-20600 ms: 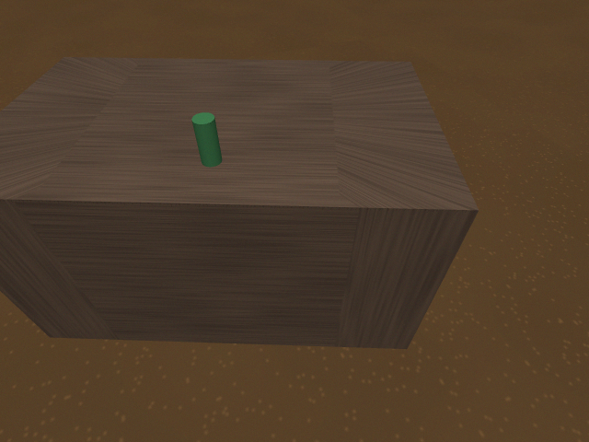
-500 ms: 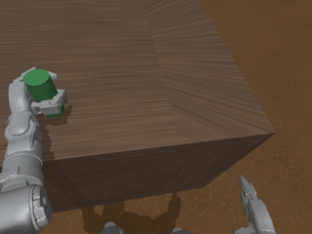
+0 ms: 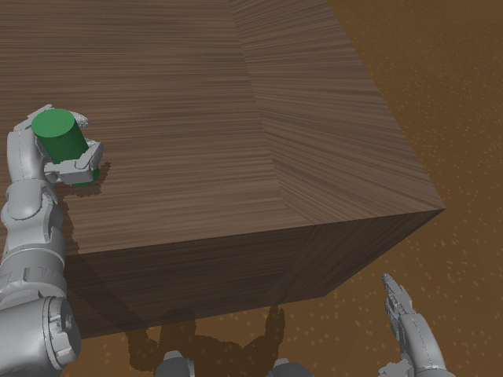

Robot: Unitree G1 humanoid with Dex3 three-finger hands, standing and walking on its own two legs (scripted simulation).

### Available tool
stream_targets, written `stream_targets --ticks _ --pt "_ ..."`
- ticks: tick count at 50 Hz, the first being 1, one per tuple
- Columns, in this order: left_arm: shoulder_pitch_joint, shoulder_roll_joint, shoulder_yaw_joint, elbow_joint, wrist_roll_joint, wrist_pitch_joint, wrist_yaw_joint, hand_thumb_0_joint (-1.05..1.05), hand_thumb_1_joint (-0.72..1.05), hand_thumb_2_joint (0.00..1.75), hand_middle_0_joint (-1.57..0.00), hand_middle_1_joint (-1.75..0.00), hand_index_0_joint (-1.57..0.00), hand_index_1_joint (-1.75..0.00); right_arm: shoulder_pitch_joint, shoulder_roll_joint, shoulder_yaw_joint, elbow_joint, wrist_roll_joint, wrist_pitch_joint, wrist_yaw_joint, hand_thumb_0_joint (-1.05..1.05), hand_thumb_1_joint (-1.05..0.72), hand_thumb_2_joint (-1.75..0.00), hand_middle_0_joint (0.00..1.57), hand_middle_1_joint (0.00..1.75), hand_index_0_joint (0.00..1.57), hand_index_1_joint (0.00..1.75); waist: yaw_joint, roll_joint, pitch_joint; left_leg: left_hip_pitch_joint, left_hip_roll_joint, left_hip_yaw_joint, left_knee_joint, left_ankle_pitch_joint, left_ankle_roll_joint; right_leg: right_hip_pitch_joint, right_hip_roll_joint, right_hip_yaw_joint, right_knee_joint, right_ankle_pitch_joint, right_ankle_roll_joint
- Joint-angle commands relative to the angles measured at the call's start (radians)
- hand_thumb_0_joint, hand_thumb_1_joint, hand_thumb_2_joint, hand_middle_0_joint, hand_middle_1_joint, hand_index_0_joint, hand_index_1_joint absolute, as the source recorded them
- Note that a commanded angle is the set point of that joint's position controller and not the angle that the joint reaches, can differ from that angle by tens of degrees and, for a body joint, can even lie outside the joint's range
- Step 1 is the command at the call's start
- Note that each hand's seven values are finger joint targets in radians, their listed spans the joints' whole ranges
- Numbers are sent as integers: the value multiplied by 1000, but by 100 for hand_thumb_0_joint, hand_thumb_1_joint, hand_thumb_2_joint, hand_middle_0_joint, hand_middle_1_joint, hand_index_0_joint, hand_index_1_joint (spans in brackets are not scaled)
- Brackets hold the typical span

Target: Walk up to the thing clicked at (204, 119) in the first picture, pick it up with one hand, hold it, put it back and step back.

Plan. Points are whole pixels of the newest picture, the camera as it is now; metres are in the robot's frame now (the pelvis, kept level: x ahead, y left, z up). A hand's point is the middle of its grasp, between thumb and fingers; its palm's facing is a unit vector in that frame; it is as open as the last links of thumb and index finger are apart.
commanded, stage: loosen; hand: left
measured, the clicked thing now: (69, 151) +0.48 +0.24 +0.06
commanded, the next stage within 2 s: open in 0.04 s
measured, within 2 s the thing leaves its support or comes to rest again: neither
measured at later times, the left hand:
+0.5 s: hand (76, 147) +0.48 +0.23 +0.06, palm faces +0.19 -0.98 +0.02, open 12.1 cm
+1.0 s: hand out of the picture +0.49 +0.30 +0.16, palm faces +0.27 -0.96 -0.03, open 16.9 cm
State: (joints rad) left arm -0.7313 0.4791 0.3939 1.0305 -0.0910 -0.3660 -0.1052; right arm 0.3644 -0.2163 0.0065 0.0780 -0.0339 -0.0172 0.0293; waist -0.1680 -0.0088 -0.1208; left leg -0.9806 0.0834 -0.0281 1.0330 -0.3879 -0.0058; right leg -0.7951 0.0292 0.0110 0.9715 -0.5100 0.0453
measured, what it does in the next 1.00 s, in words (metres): stands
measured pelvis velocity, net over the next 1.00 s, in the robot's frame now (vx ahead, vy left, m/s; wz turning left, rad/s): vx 0.01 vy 0.00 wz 0.00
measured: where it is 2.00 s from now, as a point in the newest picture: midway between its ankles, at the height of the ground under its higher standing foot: outside the picture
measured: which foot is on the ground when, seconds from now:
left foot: down 0.00-1.00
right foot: down 0.00-1.00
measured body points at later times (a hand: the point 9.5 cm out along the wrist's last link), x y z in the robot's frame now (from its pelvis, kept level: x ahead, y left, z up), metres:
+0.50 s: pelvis +0.00 +0.00 +0.00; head +0.11 +0.04 +0.43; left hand +0.47 +0.28 +0.06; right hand +0.16 -0.25 -0.01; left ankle +0.05 +0.12 -0.67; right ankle -0.03 -0.16 -0.67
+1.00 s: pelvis +0.01 +0.00 +0.01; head +0.08 +0.03 +0.46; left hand +0.47 +0.35 +0.16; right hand +0.16 -0.25 -0.02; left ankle +0.05 +0.12 -0.67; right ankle -0.03 -0.16 -0.67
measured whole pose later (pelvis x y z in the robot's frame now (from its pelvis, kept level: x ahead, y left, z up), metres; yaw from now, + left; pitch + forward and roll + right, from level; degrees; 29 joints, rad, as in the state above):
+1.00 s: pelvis +0.01 +0.00 +0.01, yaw +0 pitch +17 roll -4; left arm -0.85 0.69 0.47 1.10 -0.09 -0.19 -0.20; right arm 0.37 -0.24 0.00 0.15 0.01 0.04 0.01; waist -0.15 0.02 -0.15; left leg -0.89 0.08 -0.01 0.97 -0.38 0.00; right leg -0.71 0.03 0.02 0.90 -0.49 0.05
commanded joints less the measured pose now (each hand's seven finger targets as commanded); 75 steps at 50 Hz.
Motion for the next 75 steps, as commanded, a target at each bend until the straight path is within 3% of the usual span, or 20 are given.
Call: stream_targets --ticks 1,7,12,20,27,29,36,42,46,50,51,53,55,57,59,63,67,70,73,75 --pt "-438 233 30 -240 -31 -80 2 0 21 91 -115 -112 -118 -110 63 -158 -96 -203 5 -46 -11 0 54 -4 5 5 5 5 -12 177 -496 532 -17 0 -88 293 31 3 17 -43 -113 342 -43" --pt "-461 209 15 -231 -25 -80 -5 0 -6 62 -102 -92 -105 -90 33 -154 -92 -204 6 -44 -9 0 52 -4 5 5 5 5 -16 179 -438 500 -13 -9 -98 249 24 -42 20 -48 -99 289 -51" --pt "-452 232 26 -209 -19 -77 1 0 -22 46 -72 -65 -73 -63 33 -162 -97 -217 6 -39 -9 0 53 -5 5 5 5 5 -7 190 -429 484 -14 -8 -117 181 18 -41 21 -51 -104 233 -56" --pt "-417 228 29 -211 -22 -64 -9 0 -28 34 -53 -44 -53 -44 80 -162 -96 -226 4 -23 -8 0 53 -5 5 5 5 5 -6 191 -495 526 -15 -4 -73 331 25 -24 21 -46 -87 351 -46" --pt "-427 215 27 -230 -26 -64 -13 0 -36 24 -38 -30 -38 -30 48 -149 -90 -236 8 -28 -8 0 53 -5 5 5 5 5 -8 175 -473 494 -17 1 -68 322 30 -15 19 -41 -86 363 -42" --pt "-431 277 57 -236 -14 -64 -5 0 -28 24 -25 -23 -25 -23 54 -184 -120 -241 6 -22 -10 0 55 -5 5 5 5 5 -10 182 -485 509 -13 -3 -68 343 30 -19 20 -42 -85 369 -42" --pt "-529 419 130 -383 -20 -46 11 0 -37 12 -8 -8 -8 -7 72 -177 -114 -270 15 -3 -20 0 55 -5 5 5 5 5 19 250 -599 614 -18 -2 -89 407 19 76 18 -40 -99 407 -44" --pt "-501 452 116 -260 1 61 -18 0 -44 7 -6 -6 -7 -5 22 -156 -91 -153 30 9 -30 0 54 -5 5 5 5 5 34 245 -444 559 -27 14 -144 335 24 92 17 -29 -156 376 -43" --pt "-408 381 70 -63 -5 132 -87 0 -44 3 -6 -4 -8 -2 3 -153 -85 -71 41 4 -24 0 57 -4 5 5 5 5 32 162 -289 472 -23 14 -188 222 26 37 23 -40 -190 272 -50" --pt "-407 417 95 -45 -38 149 -155 0 -53 4 -6 -7 -6 -6 -30 -127 -27 -105 54 -10 -20 0 59 -4 5 5 5 5 44 103 -342 470 -23 16 -195 256 33 91 24 -43 -199 309 -47" --pt "-388 613 103 -90 92 176 -96 0 -60 4 -6 -8 -7 -8 -9 -184 -80 -157 55 13 -21 0 58 -5 5 5 5 5 88 148 -461 572 -37 31 -213 335 26 171 17 -45 -222 391 -36" --pt "-420 564 88 -106 72 204 -55 0 -60 4 -6 -8 -7 -8 -1 -160 -54 -133 66 29 -17 0 57 -5 5 5 5 5 63 109 -398 555 -38 29 -225 324 26 176 20 -46 -230 388 -31" --pt "-441 664 134 -147 91 215 -30 0 -60 4 -6 -9 -7 -8 10 -210 -113 -104 69 43 -24 0 57 -5 5 5 5 5 70 116 -437 587 -42 34 -233 324 27 210 15 -39 -238 404 -25" --pt "-468 764 186 -175 115 227 5 0 -59 4 -6 -9 -7 -8 47 -215 -117 -49 71 59 -23 0 56 -5 5 5 5 5 88 146 -460 612 -46 36 -234 346 32 229 9 -34 -248 414 -27" --pt "-472 792 193 -212 127 229 33 0 -60 2 -8 -6 -8 -6 -1 -224 -132 -83 79 59 -28 0 50 -7 5 5 5 5 84 175 -453 644 -45 38 -246 344 27 231 6 -28 -259 397 -31" --pt "-381 625 96 -146 132 244 66 0 -59 2 -8 -4 -7 -4 -37 -201 -130 6 85 49 -28 0 51 -7 5 5 5 5 79 249 -357 691 -36 31 -282 331 9 161 7 -35 -285 333 -45" --pt "-254 531 39 -196 128 265 94 0 -59 3 -7 -3 -6 -4 -65 -224 -153 28 84 27 -26 0 52 -7 5 5 5 5 100 287 -382 776 -16 21 -295 437 -9 154 13 -58 -294 355 -53" --pt "-102 419 -8 -278 116 274 100 0 -59 4 -7 -3 -5 -4 -31 -181 -114 17 87 11 -17 0 52 -7 5 5 5 5 128 248 -380 790 -8 19 -304 513 -13 205 17 -75 -300 385 -57" --pt "110 447 49 -448 91 285 112 0 -59 3 -7 -4 -6 -5 44 -263 -207 90 93 17 -27 0 51 -7 5 5 5 5 145 194 -321 769 -9 19 -326 497 -10 236 17 -86 -314 373 -53" --pt "196 406 45 -675 70 288 111 0 -58 3 -7 -4 -6 -5 27 -225 -177 23 106 13 -19 0 52 -6 5 5 5 5 164 178 -334 777 -20 27 -333 506 -7 284 10 -87 -314 407 -49"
